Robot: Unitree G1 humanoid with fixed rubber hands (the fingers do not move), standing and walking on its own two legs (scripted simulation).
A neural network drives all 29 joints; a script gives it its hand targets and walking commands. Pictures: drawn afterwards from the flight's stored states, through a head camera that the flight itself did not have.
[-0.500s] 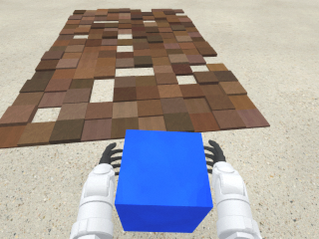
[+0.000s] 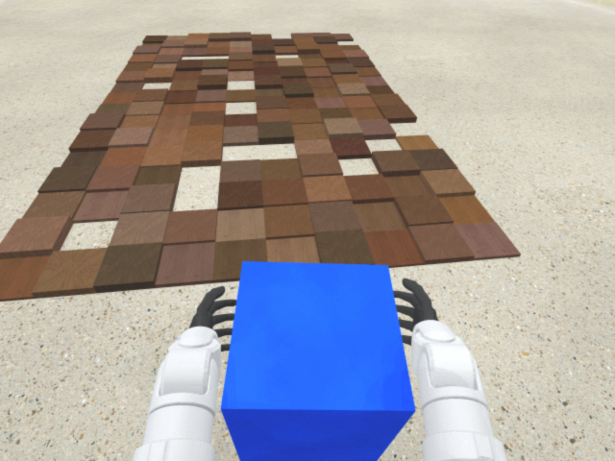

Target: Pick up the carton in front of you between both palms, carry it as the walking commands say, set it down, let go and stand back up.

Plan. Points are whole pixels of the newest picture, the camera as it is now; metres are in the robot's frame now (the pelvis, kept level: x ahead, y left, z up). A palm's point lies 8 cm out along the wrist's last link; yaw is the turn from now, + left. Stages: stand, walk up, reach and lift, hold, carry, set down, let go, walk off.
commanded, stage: reach and lift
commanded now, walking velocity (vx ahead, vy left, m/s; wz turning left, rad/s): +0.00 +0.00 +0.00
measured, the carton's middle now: (311, 367) +0.29 +0.00 -0.05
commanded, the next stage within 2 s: hold in 0.02 s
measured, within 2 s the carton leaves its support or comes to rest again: neither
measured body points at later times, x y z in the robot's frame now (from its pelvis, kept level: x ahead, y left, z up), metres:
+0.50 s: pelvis -0.01 +0.00 +0.00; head -0.07 +0.00 +0.45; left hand +0.29 +0.15 +0.04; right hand +0.29 -0.15 +0.05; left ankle +0.01 +0.13 -0.75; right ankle +0.00 -0.13 -0.75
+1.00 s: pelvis +0.00 +0.00 +0.00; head -0.06 +0.00 +0.45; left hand +0.29 +0.15 +0.04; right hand +0.30 -0.15 +0.05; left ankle +0.01 +0.13 -0.75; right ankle +0.00 -0.13 -0.75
